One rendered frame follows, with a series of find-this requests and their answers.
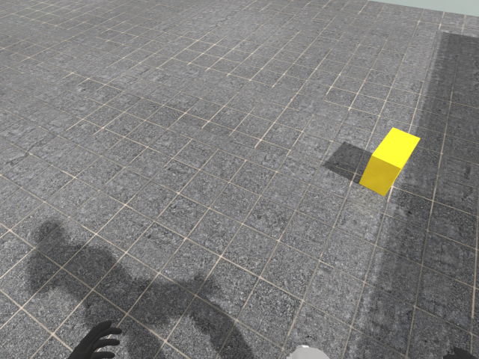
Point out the robot left hand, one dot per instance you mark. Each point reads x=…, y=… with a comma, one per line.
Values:
x=91, y=342

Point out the carton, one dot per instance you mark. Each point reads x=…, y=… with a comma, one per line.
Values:
x=388, y=160

